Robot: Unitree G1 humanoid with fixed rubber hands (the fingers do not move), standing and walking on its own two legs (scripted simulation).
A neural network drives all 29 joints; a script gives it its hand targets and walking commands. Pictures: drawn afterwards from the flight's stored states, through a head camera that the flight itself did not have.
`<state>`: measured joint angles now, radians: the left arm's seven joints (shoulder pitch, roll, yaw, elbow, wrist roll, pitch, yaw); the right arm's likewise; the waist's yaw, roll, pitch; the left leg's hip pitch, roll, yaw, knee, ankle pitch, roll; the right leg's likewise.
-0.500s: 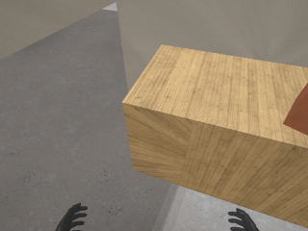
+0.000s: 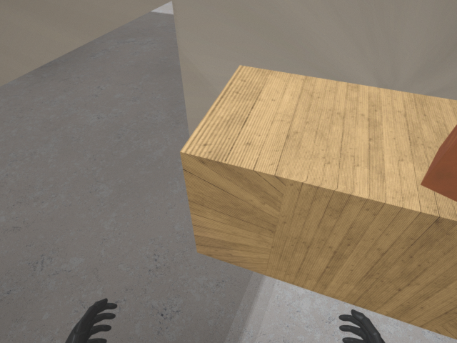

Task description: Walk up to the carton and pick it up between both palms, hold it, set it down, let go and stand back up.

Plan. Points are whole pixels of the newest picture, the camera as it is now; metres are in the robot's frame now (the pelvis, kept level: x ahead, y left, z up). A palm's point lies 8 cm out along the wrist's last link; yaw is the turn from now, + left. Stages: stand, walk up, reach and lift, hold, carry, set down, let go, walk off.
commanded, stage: stand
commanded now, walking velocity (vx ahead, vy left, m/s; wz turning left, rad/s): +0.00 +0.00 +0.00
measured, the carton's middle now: out of the picture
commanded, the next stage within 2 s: walk up in 1.20 s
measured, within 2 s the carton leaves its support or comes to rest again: neither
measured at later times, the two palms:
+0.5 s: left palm out of the picture +0.15 +0.27 -0.07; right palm out of the picture +0.14 -0.24 -0.09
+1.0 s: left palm out of the picture +0.14 +0.28 -0.06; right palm out of the picture +0.12 -0.24 -0.09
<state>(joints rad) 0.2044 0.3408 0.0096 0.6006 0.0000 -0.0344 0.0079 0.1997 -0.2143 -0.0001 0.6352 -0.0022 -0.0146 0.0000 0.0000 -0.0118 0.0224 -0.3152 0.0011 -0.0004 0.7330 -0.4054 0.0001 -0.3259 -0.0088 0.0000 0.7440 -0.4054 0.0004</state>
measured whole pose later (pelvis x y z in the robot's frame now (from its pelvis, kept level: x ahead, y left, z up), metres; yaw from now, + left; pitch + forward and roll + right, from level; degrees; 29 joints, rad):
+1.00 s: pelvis -0.01 +0.00 +0.00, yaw +0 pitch -2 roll +0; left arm 0.20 0.35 0.01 0.60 0.00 -0.04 0.01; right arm 0.20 -0.23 0.00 0.70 0.00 -0.02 0.00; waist 0.00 -0.01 0.02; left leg -0.32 0.00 0.00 0.73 -0.39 0.00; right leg -0.33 -0.01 0.00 0.74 -0.39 0.00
